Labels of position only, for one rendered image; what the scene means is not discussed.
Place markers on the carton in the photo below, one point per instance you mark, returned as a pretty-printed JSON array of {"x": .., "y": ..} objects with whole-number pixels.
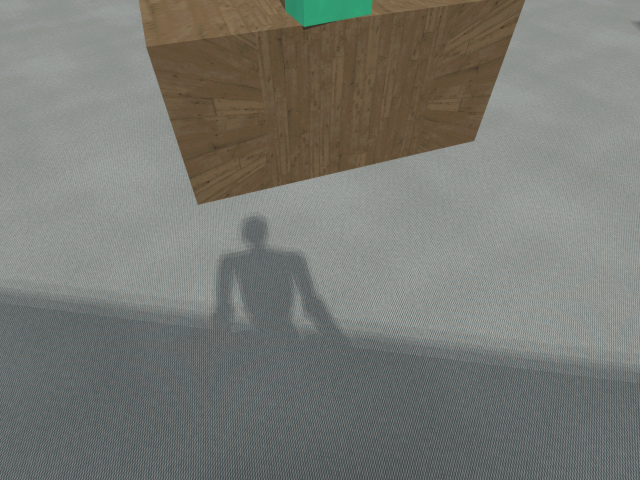
[{"x": 313, "y": 12}]

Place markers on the pedestal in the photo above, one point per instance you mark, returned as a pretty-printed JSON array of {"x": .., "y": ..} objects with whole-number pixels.
[{"x": 256, "y": 100}]

